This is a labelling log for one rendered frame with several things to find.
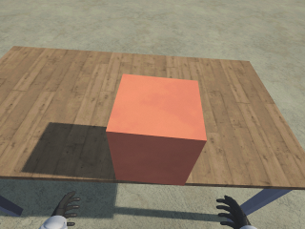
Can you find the left robot forearm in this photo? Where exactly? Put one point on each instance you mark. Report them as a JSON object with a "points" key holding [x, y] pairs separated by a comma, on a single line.
{"points": [[55, 222]]}

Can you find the right robot hand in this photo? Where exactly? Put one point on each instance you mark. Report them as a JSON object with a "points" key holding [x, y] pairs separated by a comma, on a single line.
{"points": [[236, 213]]}

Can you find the left robot hand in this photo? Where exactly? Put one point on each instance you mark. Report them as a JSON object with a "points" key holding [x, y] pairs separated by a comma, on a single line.
{"points": [[63, 207]]}

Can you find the carton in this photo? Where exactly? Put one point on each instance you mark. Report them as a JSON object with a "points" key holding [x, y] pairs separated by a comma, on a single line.
{"points": [[156, 131]]}

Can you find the table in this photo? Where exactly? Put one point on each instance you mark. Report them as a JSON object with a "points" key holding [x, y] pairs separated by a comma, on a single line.
{"points": [[55, 107]]}

